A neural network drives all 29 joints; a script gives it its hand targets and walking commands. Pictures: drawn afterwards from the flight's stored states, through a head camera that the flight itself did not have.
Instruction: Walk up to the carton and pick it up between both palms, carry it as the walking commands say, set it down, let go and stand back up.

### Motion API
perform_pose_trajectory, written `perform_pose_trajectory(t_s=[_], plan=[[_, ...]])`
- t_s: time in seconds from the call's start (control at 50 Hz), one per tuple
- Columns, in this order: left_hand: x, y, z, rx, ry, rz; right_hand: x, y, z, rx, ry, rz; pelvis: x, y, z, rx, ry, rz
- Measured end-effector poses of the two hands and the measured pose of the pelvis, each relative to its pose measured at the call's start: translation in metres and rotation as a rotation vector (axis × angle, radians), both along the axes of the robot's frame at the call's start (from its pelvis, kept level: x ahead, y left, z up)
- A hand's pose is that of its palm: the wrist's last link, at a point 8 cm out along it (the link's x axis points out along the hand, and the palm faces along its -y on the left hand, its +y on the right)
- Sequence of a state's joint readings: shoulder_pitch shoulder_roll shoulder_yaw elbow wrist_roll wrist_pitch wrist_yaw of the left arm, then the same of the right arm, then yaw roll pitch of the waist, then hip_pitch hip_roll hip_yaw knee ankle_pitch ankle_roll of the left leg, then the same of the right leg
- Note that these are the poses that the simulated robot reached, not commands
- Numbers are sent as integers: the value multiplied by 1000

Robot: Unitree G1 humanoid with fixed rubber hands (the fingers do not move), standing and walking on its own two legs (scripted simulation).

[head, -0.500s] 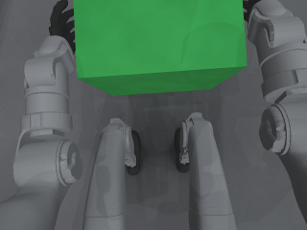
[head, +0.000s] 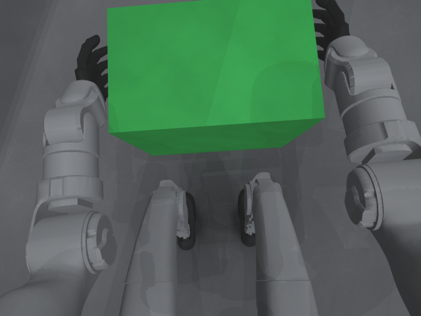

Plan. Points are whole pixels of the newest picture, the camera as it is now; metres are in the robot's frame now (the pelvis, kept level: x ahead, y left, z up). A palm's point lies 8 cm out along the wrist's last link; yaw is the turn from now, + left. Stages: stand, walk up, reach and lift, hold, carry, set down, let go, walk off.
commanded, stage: reach and lift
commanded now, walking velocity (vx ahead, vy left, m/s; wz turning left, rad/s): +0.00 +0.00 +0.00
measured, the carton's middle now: (213, 92) +0.49 +0.00 -0.11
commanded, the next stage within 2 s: none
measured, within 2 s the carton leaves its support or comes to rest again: neither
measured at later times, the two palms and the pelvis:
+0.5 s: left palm (63, 87) +0.45 +0.20 +0.04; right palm (352, 36) +0.50 -0.19 +0.03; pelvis +0.01 +0.00 +0.06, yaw -2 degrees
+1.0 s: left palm out of the picture +0.44 +0.20 +0.15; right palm out of the picture +0.47 -0.19 +0.14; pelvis +0.07 +0.01 +0.13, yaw -2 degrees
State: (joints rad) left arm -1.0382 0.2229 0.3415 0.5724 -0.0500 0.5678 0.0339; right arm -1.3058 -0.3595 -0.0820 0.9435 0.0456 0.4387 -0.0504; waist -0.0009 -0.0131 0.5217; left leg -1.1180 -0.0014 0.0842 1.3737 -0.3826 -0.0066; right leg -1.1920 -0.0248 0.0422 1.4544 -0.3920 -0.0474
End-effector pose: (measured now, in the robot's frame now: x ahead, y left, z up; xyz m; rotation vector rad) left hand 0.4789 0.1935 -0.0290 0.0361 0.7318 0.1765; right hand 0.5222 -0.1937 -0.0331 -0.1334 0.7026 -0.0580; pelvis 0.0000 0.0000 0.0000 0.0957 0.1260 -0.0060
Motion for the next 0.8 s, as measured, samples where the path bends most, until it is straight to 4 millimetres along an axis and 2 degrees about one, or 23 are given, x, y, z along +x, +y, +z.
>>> perform_pose_trajectory(t_s=[0.62,0.8], plan=[[-31,7,83,-10,5,11,-29,7,83,-5,12,7,14,4,78,-18,-103,-32],[-40,4,115,-21,4,14,-42,4,116,-5,14,-6,29,6,98,-23,-52,-32]])
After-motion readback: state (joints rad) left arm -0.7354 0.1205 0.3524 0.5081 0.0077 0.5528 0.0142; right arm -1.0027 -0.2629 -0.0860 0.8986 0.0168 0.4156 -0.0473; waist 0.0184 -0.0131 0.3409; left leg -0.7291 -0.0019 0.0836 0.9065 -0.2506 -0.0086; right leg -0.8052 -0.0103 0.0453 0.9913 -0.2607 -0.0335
